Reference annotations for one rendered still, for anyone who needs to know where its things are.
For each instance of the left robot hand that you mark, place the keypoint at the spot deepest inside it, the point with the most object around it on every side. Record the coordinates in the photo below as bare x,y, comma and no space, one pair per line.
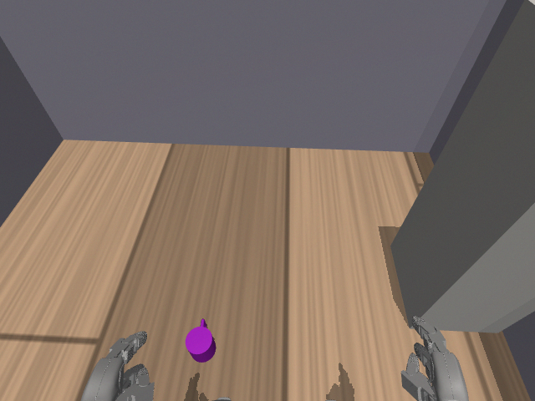
108,382

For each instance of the right robot hand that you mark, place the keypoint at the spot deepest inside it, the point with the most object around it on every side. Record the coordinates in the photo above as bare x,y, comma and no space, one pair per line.
442,368

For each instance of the mug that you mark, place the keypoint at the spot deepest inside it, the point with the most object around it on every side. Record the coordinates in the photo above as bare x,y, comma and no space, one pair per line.
200,343

